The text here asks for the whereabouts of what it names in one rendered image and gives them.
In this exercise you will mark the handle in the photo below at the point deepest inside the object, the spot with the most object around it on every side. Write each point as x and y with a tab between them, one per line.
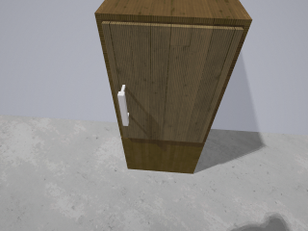
123	106

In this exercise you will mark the cupboard door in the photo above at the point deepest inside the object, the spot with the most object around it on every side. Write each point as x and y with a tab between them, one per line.
173	75

